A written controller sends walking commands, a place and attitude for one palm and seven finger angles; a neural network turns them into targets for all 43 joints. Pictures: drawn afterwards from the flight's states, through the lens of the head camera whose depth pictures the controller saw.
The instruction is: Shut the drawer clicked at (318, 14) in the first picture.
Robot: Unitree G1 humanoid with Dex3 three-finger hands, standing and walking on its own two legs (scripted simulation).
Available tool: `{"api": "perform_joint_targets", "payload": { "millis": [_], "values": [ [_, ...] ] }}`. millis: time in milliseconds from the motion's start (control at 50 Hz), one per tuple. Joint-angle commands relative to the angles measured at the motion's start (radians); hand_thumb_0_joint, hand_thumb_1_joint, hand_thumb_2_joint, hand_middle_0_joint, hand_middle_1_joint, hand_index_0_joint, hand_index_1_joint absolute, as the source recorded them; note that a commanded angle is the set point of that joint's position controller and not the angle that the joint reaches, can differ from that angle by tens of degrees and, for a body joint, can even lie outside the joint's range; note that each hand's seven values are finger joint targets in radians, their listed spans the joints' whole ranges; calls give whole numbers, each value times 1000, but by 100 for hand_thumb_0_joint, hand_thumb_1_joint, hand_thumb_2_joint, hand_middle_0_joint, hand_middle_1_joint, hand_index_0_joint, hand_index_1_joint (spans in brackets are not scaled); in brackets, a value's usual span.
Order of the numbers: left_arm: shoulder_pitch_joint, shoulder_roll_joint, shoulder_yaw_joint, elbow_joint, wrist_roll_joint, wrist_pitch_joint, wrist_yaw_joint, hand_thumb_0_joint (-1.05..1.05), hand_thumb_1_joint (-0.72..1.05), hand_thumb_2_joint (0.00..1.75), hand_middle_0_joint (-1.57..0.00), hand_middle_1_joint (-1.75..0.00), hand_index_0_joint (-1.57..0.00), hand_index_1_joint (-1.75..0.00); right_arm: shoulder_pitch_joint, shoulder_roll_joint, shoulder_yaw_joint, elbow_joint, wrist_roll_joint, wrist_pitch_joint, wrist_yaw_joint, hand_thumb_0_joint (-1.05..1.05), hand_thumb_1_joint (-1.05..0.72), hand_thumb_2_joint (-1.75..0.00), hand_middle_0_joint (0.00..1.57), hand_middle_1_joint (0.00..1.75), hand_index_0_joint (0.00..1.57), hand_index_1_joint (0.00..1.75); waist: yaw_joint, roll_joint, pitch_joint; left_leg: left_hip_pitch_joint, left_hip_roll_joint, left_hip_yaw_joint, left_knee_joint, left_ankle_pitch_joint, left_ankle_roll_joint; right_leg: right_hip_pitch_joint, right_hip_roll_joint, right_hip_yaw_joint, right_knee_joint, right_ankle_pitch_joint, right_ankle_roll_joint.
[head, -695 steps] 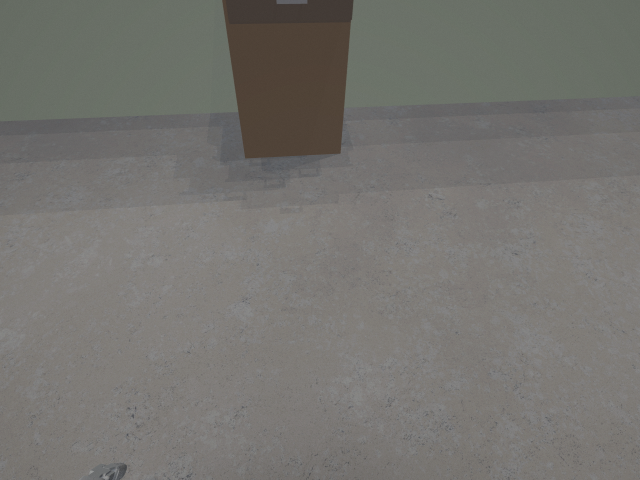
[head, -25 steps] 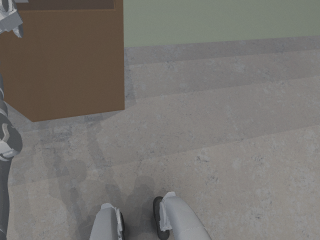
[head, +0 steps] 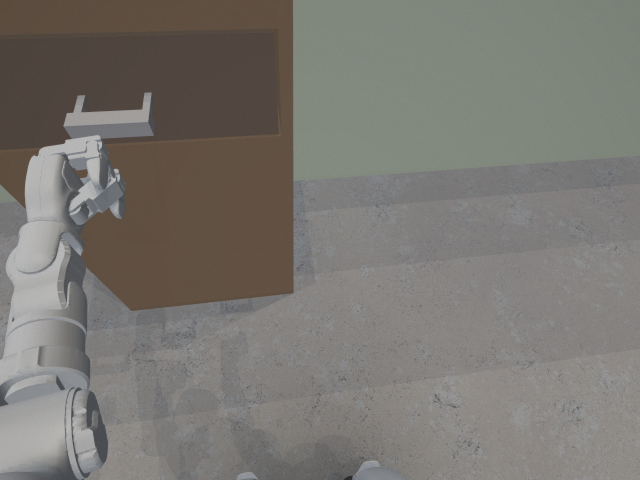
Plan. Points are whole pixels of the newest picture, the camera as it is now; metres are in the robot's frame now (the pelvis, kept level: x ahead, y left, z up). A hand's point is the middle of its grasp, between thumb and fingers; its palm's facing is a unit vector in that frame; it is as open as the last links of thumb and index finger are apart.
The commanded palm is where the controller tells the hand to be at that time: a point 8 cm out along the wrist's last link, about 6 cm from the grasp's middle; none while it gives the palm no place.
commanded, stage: draw the hand back to the body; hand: left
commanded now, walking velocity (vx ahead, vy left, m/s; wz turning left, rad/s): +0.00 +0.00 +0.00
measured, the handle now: (113, 112) +0.60 +0.27 +0.06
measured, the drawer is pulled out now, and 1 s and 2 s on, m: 0.00 0.00 0.00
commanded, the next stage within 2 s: step back with the hand held close in 1.12 s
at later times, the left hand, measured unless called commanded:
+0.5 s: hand (23, 315) +0.27 +0.24 +0.14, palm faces +0.34 -0.91 -0.23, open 3.2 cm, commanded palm +0.22 +0.28 +0.16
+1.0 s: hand out of the picture +0.13 +0.23 +0.20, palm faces +0.46 -0.79 -0.40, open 3.2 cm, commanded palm +0.08 +0.27 +0.21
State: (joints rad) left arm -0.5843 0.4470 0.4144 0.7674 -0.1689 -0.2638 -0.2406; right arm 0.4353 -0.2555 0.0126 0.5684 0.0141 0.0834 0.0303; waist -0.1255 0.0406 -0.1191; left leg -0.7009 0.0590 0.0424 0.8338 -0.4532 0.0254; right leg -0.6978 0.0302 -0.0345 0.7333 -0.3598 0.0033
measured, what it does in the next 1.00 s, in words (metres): stands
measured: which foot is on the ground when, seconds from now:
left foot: down 0.00-1.00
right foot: down 0.00-1.00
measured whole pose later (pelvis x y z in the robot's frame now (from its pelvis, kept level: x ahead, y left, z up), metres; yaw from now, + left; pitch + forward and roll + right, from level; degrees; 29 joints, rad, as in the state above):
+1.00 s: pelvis -0.03 -0.02 +0.04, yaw +4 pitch -5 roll -1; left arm 0.54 0.32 0.28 -0.45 -0.05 -0.12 0.10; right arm 0.20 -0.23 0.02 0.63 -0.01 -0.10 -0.08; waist 0.07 0.08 0.02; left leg -0.06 0.02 0.01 0.40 -0.25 0.00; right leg -0.07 0.01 -0.07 0.36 -0.20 -0.02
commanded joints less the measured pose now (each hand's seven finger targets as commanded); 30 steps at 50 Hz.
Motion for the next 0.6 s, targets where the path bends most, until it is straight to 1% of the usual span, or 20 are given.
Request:
{"api": "perform_joint_targets", "payload": {
  "millis": [0,40,60,100,140,160,180,220,240,260,280,300,320,380,420,460,480,500,540,580],
  "values": [
    [-240,199,0,-358,-63,-31,0,0,90,90,-140,-160,-140,-160,42,-158,-63,-89,21,-48,-29,0,-90,-90,20,30,20,30,40,88,-406,339,-26,-39,-85,718,10,345,21,-10,-33,603,-18],
    [-180,170,-19,-373,-75,-13,-8,0,90,90,-140,-160,-140,-160,15,-157,-61,-89,25,-59,-37,0,-90,-90,20,30,20,30,44,69,-362,354,-28,-40,-98,713,7,347,18,-15,-45,597,-16],
    [-188,163,-30,-400,-80,-9,-13,0,90,90,-140,-160,-140,-160,0,-158,-58,-89,25,-65,-40,0,-90,-90,20,30,20,30,42,41,-356,356,-31,-44,-108,688,7,361,15,-18,-51,589,-16],
    [-147,152,-38,-431,-88,3,-27,0,90,90,-140,-160,-140,-160,-39,-151,-52,-98,29,-77,-50,0,-90,-90,20,30,20,30,57,89,-334,384,-36,-44,-119,685,4,368,9,-15,-57,581,-21],
    [-117,128,-55,-475,-101,15,-40,0,90,90,-140,-160,-140,-160,-81,-148,-47,-111,34,-90,-56,0,-90,-90,20,30,20,30,65,52,-313,390,-40,-49,-136,645,2,385,8,-21,-67,558,-23],
    [-90,117,-61,-490,-107,25,-46,0,90,90,-140,-160,-140,-160,-103,-147,-43,-120,36,-97,-59,0,-90,-90,20,30,20,30,70,49,-305,394,-43,-50,-145,624,2,391,6,-21,-72,547,-25],
    [-101,123,-63,-540,-110,25,-48,0,90,90,-140,-160,-140,-160,-119,-145,-41,-127,38,-103,-63,0,-90,-90,20,30,20,30,73,74,-311,417,-45,-51,-145,623,2,397,4,-19,-73,540,-28],
    [-44,98,-78,-568,-117,48,-52,0,90,90,-140,-160,-140,-160,-160,-139,-33,-140,41,-120,-68,0,-90,-90,20,30,20,30,88,50,-284,423,-47,-61,-166,589,-3,402,0,-27,-82,505,-29],
    [-25,172,-116,-654,23,57,74,0,90,90,-140,-160,-140,-160,-232,-134,-38,-145,34,-119,-75,0,-90,-90,20,30,20,30,128,56,-258,454,-52,-46,-210,559,-2,410,-28,7,-147,414,-34],
    [39,90,-146,-654,31,80,139,0,90,90,-140,-160,-140,-160,-245,-123,-33,-147,30,-122,-82,0,-90,-90,20,30,20,30,110,34,-185,448,-47,-47,-246,486,-6,396,-26,-3,-172,363,-34],
    [60,69,-171,-687,46,94,183,0,90,90,-140,-160,-140,-160,-257,-126,-32,-139,33,-122,-88,0,-90,-90,20,30,20,30,111,21,-169,453,-45,-50,-273,453,-7,420,-24,-4,-194,341,-37],
    [129,54,-170,-681,53,111,217,0,90,90,-140,-160,-140,-160,-274,-120,-27,-135,33,-121,-93,0,-90,-90,20,30,20,30,118,-5,-128,448,-41,-46,-295,425,-6,444,-27,-5,-206,334,-35],
    [144,68,-154,-727,62,117,244,0,90,90,-140,-160,-140,-160,-281,-119,-25,-134,33,-120,-97,0,-90,-90,20,30,20,30,123,-12,-145,464,-41,-50,-317,427,-7,482,-29,-6,-217,337,-35],
    [185,82,-140,-798,80,132,292,0,90,90,-140,-160,-140,-160,-321,-111,-11,-124,25,-126,-112,0,-90,-90,20,30,20,30,133,13,-102,498,-45,-44,-374,388,-6,534,-30,0,-272,308,-36],
    [196,66,-147,-878,89,130,314,0,90,90,-140,-160,-140,-160,-342,-99,-1,-123,20,-137,-117,0,-90,-90,20,30,20,30,135,29,-88,536,-45,-49,-410,383,-8,564,-31,-2,-299,297,-36],
    [255,50,-153,-941,96,131,328,0,90,90,-140,-160,-140,-160,-350,-92,4,-120,11,-152,-120,0,-90,-90,20,30,20,30,144,66,-87,579,-44,-49,-435,421,-10,595,-31,-5,-319,318,-37],
    [300,51,-148,-949,96,132,330,0,90,90,-140,-160,-140,-160,-355,-94,3,-115,9,-155,-120,0,-90,-90,20,30,20,30,148,25,-72,580,-42,-51,-446,417,-8,604,-27,-7,-336,310,-37],
    [336,41,-150,-966,96,132,332,0,90,90,-140,-160,-140,-160,-364,-89,6,-116,8,-160,-120,0,-90,-90,20,30,20,30,151,31,-45,584,-41,-51,-462,412,-10,609,-28,-7,-345,303,-35],
    [408,39,-140,-1029,98,131,336,0,90,90,-140,-160,-140,-160,-369,-84,6,-115,0,-168,-119,0,-90,-90,20,30,20,30,158,42,-46,601,-45,-47,-476,420,-9,638,-30,-6,-361,315,-34],
    [515,35,-123,-1042,98,133,334,0,90,90,-140,-160,-140,-160,-378,-86,3,-110,-5,-170,-116,0,-90,-90,20,30,20,30,168,-2,-10,589,-45,-46,-487,427,-8,656,-26,-7,-379,318,-34]
  ]
}}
